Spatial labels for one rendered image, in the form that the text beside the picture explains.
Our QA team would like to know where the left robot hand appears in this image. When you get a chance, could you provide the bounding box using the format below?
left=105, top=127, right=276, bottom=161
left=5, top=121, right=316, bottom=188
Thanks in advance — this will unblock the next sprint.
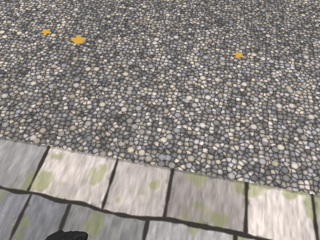
left=45, top=230, right=88, bottom=240

